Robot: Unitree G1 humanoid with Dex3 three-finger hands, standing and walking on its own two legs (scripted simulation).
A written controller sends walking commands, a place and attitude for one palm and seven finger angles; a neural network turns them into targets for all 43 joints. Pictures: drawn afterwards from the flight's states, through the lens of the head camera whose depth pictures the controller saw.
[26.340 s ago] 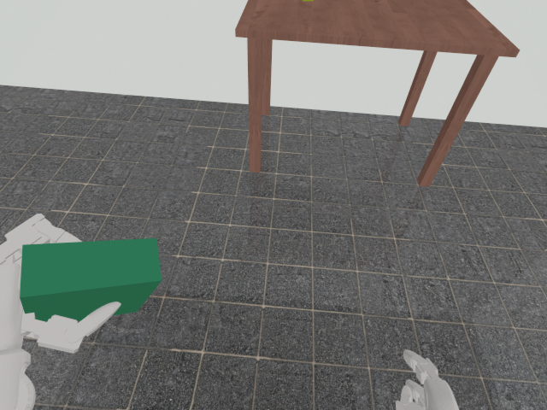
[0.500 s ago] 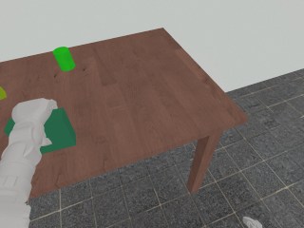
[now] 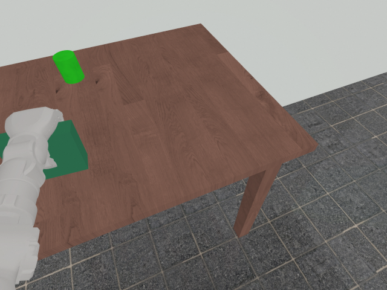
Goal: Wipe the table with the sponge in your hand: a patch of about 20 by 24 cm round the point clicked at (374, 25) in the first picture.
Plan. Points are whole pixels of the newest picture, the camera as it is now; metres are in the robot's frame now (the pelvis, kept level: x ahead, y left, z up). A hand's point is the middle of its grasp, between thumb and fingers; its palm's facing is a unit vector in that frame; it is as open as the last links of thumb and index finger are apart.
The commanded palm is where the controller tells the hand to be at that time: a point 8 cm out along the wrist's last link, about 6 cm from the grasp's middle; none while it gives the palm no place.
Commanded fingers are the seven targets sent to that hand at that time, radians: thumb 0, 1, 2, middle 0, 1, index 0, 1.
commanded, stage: wipe forward along the first lane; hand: left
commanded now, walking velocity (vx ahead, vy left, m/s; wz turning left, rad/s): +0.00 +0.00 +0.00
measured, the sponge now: (50, 158) +0.38 +0.35 +0.04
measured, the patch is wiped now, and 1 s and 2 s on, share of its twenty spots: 0.30 0.45 0.70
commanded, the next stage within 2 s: slide across to the middle lane in 0.26 s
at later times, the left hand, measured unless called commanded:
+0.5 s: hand (47, 128) +0.44 +0.36 +0.08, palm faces -0.13 +0.03 -0.99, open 9.4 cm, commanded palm +0.43 +0.34 +0.13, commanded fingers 0.00 0.10 1.30 -1.20 -1.60 -1.20 -1.60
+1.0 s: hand (76, 123) +0.46 +0.30 +0.08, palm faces -0.08 +0.00 -1.00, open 9.4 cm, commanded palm +0.45 +0.29 +0.13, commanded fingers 0.00 0.10 1.30 -1.20 -1.60 -1.20 -1.60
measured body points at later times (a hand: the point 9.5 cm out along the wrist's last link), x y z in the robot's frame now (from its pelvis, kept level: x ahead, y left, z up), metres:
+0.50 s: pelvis +0.01 +0.01 +0.00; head +0.07 +0.01 +0.44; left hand +0.44 +0.35 +0.14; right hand +0.06 -0.27 -0.13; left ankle +0.01 +0.09 -0.73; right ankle +0.01 -0.10 -0.73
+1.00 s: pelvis +0.03 +0.01 +0.01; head +0.07 -0.01 +0.45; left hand +0.46 +0.29 +0.14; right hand +0.14 -0.25 -0.13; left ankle +0.01 +0.09 -0.73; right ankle +0.01 -0.11 -0.73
